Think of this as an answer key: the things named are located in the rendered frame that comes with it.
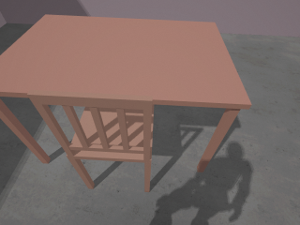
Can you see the chair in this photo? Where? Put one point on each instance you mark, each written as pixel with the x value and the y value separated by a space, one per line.
pixel 113 127

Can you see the table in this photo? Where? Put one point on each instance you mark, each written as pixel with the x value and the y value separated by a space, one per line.
pixel 178 63

